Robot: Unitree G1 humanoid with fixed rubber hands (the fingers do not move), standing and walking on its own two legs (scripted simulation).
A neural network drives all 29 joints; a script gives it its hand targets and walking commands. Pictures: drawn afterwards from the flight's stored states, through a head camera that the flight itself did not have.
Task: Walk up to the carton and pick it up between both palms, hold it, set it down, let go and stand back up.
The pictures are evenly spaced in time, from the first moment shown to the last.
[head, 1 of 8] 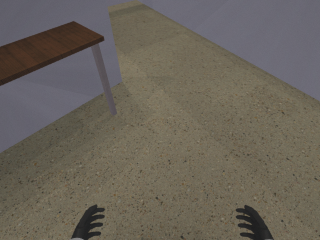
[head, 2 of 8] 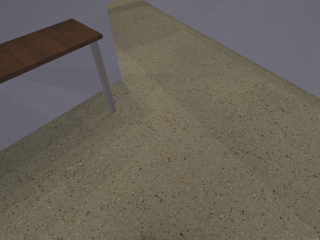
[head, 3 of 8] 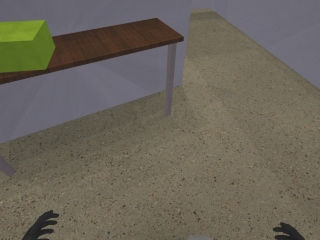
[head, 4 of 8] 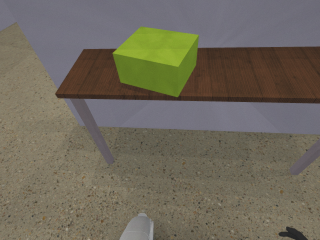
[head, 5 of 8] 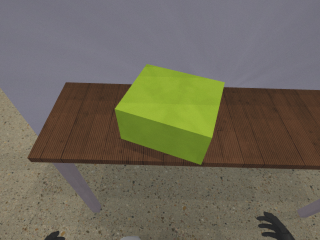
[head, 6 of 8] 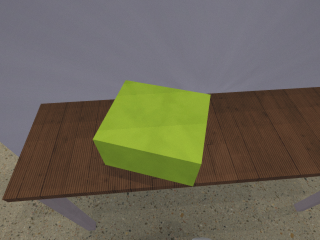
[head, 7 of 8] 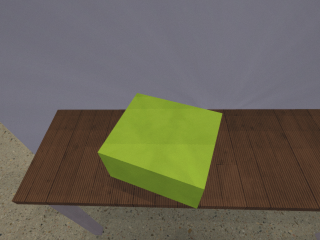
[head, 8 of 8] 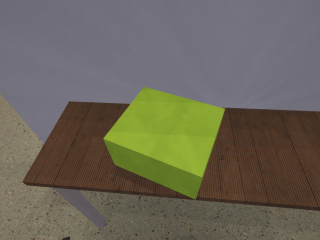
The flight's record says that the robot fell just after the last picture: no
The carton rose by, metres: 0.00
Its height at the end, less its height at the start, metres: +0.00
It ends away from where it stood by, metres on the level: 0.00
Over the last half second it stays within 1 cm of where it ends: yes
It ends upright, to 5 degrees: yes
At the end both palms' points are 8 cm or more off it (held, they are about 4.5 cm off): yes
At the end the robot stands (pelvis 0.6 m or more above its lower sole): yes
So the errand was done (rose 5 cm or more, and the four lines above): no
